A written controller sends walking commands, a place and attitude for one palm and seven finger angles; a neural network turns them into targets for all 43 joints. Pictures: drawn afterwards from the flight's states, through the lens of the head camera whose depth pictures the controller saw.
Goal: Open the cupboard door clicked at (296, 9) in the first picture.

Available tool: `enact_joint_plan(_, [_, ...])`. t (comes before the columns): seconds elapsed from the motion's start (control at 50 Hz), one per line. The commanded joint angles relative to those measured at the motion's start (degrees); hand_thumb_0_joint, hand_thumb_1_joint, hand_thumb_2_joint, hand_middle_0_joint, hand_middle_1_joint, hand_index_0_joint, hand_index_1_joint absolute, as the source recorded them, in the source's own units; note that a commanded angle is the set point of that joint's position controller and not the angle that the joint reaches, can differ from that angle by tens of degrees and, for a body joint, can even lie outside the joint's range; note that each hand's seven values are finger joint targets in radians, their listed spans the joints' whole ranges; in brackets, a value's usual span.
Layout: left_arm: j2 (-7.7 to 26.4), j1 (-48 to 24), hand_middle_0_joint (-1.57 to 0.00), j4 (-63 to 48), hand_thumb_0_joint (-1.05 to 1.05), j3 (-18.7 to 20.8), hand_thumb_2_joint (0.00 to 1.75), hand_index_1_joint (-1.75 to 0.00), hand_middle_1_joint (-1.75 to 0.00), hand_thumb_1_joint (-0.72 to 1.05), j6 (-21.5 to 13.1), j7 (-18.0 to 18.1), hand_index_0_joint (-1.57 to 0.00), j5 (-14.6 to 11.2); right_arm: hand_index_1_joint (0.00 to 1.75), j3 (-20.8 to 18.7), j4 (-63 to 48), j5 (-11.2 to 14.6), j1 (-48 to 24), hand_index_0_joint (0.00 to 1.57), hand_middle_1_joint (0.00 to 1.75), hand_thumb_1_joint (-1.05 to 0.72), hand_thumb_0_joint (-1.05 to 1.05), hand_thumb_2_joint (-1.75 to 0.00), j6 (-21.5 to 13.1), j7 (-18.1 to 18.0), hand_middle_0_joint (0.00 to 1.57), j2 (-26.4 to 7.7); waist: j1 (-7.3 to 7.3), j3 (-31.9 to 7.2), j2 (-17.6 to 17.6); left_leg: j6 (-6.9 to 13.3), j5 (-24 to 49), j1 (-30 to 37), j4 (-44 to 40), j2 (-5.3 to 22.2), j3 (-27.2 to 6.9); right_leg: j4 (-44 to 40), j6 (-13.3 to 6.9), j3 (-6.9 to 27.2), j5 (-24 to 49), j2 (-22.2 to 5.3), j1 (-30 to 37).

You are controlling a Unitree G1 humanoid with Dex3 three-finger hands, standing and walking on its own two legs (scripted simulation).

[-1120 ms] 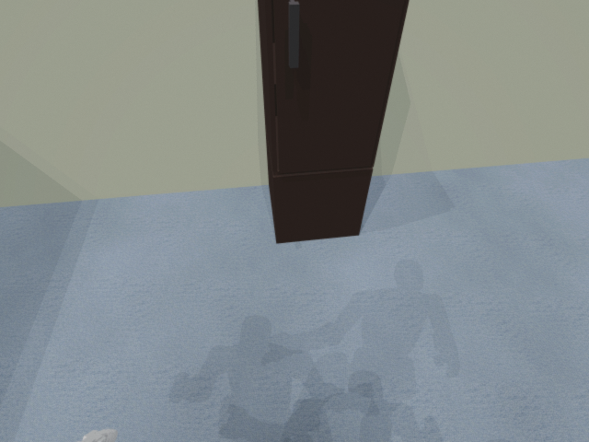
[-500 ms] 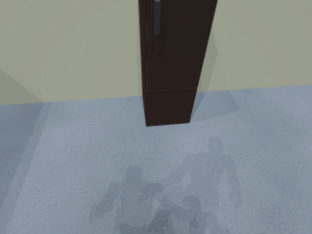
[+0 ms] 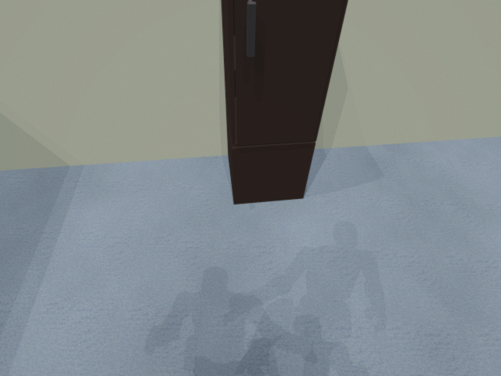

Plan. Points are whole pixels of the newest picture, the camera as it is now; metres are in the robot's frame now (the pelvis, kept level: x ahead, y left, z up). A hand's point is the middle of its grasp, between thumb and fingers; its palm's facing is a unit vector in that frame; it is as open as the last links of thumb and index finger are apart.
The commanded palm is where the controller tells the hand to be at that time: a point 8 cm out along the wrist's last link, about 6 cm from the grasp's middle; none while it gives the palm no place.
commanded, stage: look at it before walking up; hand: left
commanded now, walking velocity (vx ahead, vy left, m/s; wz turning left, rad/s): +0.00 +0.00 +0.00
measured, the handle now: (250, 28) +1.04 +0.07 +0.13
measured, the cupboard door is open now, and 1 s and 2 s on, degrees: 0 0 0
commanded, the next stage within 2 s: walk to a spot facing it in 0.32 s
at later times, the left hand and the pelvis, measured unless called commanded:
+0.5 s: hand out of the picture +0.06 +0.24 -0.16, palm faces -0.01 -0.94 -0.33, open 7.4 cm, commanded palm none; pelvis +0.00 +0.00 +0.00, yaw +0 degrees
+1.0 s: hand out of the picture +0.04 +0.17 -0.17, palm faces -0.16 -0.96 -0.23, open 7.4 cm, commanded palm none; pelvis -0.03 -0.01 -0.01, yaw -13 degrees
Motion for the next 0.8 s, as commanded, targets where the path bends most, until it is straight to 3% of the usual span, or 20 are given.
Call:
enact_joint_plan(0.0, [11.42, -1.56, -0.2, -3.25, 0.0, 2.47, 0.9, -0.3, -0.3, 0.9, -1.15, 0.72, -0.2, 0.06, 0.3, -2.22, -3.39, 0.2, -2.23, 0.2, 0.3, -0.9, 0.0, -0.9, -1.4, -0.95, 0.2, -11.59, -0.04, -2.65, 0.53, 1.68, 7.11, 0.13, -3.56, 6.6, -5.58, -4.05, -1.77, 5.26, 4.97, -6.18, 0.42])
enact_joint_plan(0.24, [11.5, -1.54, -0.2, -3.05, 0.0, 2.51, 0.9, -0.3, -0.3, 0.9, -1.21, 0.72, -0.2, 0.01, 0.3, -2.11, -3.33, 0.21, -2.51, 0.2, 0.3, -0.9, 0.0, -0.9, -1.28, -1.01, 0.2, -11.77, -0.09, -2.27, 0.06, 1.46, 8.18, 0.92, -3.82, 6.59, -5.47, -4.73, -1.79, 5.28, 6.38, -6.25, 0.81])
enact_joint_plan(0.4, [11.5, -1.29, -0.2, -2.97, 0.0, 2.45, 0.9, -0.3, -0.3, 0.9, -1.02, 0.65, -0.2, 0.05, 0.3, -1.96, -3.16, 0.21, -2.22, 0.2, 0.3, -0.9, 0.0, -0.9, -1.23, -0.94, 0.2, -11.81, 0.0, -1.83, 0.64, 1.52, 5.98, 0.37, -4.6, 6.48, -5.89, -5.32, -1.59, 5.13, 3.18, -6.12, 0.62])
enact_joint_plan(0.44, [11.54, -1.48, -0.2, -3.37, 0.0, 2.64, 0.9, -0.3, -0.3, 0.9, -0.81, 0.56, -0.2, 0.07, 0.3, -2.26, -3.28, 0.16, -1.98, 0.2, 0.3, -0.9, 0.0, -0.9, -1.2, -1.19, 0.2, -11.77, -0.13, -1.79, 0.42, 1.42, 6.9, 1.87, -3.29, 6.94, -4.69, -4.7, -1.91, 6.22, 5.88, -5.87, -1.01])
enact_joint_plan(0.5, [5.91, 1.33, -0.2, -3.84, 0.0, 2.14, 0.9, -0.3, -0.3, 0.9, 0.96, 0.82, -0.2, 0.06, 0.3, -1.61, -3.41, 0.09, 1.81, 0.2, 0.3, -0.9, 0.0, -0.9, -0.06, -1.58, 0.2, -5.52, -0.52, -1.94, 0.06, 0.48, 7.52, 1.6, 0.05, 7.54, -1.78, -0.69, -1.29, 7.02, 10.29, -5.37, -3.52])
enact_joint_plan(0.56, [5.97, 2.51, -0.2, -5.97, 0.0, 2.91, 0.9, -0.3, -0.3, 0.9, 1.98, 0.55, -0.2, 0.27, 0.3, -2.75, -5.56, 0.04, 2.69, 0.2, 0.3, -0.9, 0.0, -0.9, 0.72, -1.99, 0.2, -6.53, -0.5, -1.56, 0.67, 1.11, 4.79, 0.64, 1.71, 9.12, -1.25, 3.5, -1.46, 7.65, 9.88, -3.88, -7.35])
enact_joint_plan(0.64, [4.82, 3.87, -0.2, -8.78, 0.0, 3.74, 0.9, -0.3, -0.3, 0.9, 2.57, -0.13, -0.2, 0.47, 0.3, -4.14, -8.74, -0.08, 1.82, 0.2, 0.3, -0.9, 0.0, -0.9, 0.98, -2.15, 0.2, -7.35, -0.07, -1.34, 4.7, 3.23, 0.77, -1.74, 1.17, 12.74, -2.83, 11.18, -1.01, 6.5, 6.37, -0.88, -11.38])
enact_joint_plan(0.7, [3.05, 6.6, -0.2, -9.72, 0.0, 4.33, 0.9, -0.3, -0.3, 0.9, 2.76, -0.49, -0.2, 0.5, 0.3, -5.04, -10.73, -0.13, 0.19, 0.2, 0.3, -0.9, 0.0, -0.9, 0.85, -2.11, 0.2, -7.26, 1.31, -2.17, 8.23, 5.67, 2.76, -5.2, 1.94, 16.59, -3.3, 18.85, -0.59, 3.7, -1.55, 0.79, -10.43])
enact_joint_plan(0.72, [2.49, 7.62, -0.2, -9.91, 0.0, 4.49, 0.9, -0.3, -0.3, 0.9, 2.77, -0.61, -0.2, 0.53, 0.3, -5.22, -11.27, -0.16, -0.41, 0.2, 0.3, -0.9, 0.0, -0.9, 0.81, -2.02, 0.2, -7.03, 1.86, -1.97, 8.94, 6.09, 4.21, -6.36, 3.32, 17.08, -2.74, 19.09, -0.46, 2.54, -4.66, 0.89, -9.53])
enact_joint_plan(0.74, [2.23, 9.75, -0.2, -9.76, 0.0, 4.82, 0.9, -0.3, -0.3, 0.9, 2.63, -0.69, -0.2, 0.5, 0.3, -5.45, -12.05, -0.14, -1.45, 0.2, 0.3, -0.9, 0.0, -0.9, 0.92, -1.93, 0.2, -6.64, 2.96, -2.28, 8.22, 5.5, 3.73, -8.1, 6.98, 16.57, -0.97, 16.29, -0.71, 2.92, -2.82, 0.01, -7.24])
enact_joint_plan(0.76, [4.12, 11.52, -0.2, -9.71, 0.0, 5.37, 0.9, -0.3, -0.3, 0.9, 2.18, -0.57, -0.2, 0.89, 0.3, -5.49, -12.86, -0.1, -2.27, 0.2, 0.3, -0.9, 0.0, -0.9, 1.29, -1.83, 0.2, -5.57, 3.99, -2.49, -0.17, 2.35, -1.4, -11.96, 16.33, 11.97, 3.07, 10.28, -2.13, 9.14, 5.72, -2.38, -4.7])
enact_joint_plan(0.78, [7.94, 11.71, -0.2, -10.31, 0.0, 6.19, 0.9, -0.3, -0.3, 0.9, 1.61, 0.04, -0.2, 1.43, 0.3, -5.05, -14.19, 0.15, -2.0, 0.2, 0.3, -0.9, 0.0, -0.9, 1.66, -1.75, 0.2, -1.73, 3.66, -2.15, -16.58, -1.87, -14.66, -19.86, 30.1, 2.84, 7.82, 0.87, -6.39, 28.1, 10.38, -11.96, -3.63])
